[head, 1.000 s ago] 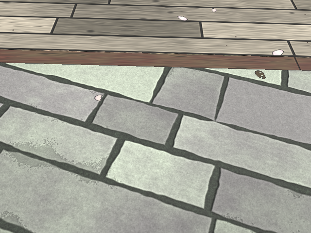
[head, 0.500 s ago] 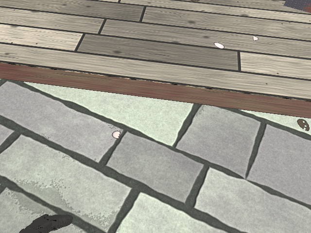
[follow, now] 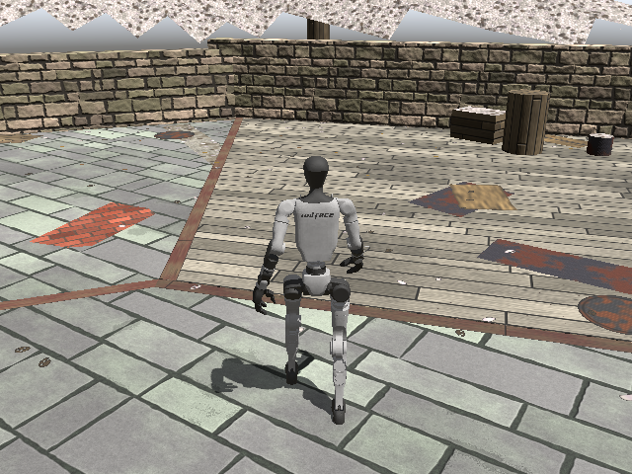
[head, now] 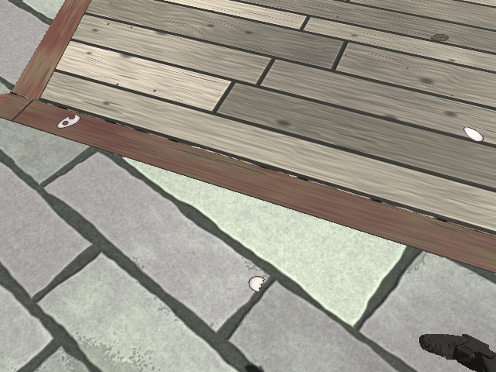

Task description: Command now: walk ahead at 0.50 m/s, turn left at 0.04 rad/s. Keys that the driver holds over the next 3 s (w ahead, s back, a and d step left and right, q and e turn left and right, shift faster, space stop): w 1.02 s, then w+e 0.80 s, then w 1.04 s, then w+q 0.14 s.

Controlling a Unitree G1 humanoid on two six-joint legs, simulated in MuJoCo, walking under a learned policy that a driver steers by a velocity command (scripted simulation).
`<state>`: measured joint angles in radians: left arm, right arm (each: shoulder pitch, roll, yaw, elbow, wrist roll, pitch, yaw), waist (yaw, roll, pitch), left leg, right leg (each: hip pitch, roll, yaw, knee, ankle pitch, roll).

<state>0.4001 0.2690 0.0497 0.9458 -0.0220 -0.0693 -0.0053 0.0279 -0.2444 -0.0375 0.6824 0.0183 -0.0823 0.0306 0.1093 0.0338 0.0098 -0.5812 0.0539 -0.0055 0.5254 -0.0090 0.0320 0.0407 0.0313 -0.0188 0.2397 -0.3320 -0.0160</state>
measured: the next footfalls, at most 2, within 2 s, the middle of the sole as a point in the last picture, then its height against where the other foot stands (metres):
left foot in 0.06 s outside the picture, level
right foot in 0.58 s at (334, 369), level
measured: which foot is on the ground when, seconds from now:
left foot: up 0.00-0.04, down 0.06-0.60, up 0.62-1.00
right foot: down 0.00-0.06, up 0.08-0.56, down 0.58-1.00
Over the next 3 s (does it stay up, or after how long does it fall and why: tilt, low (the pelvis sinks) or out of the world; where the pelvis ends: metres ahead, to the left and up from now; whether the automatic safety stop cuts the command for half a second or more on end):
stays up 1.56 -0.40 0.01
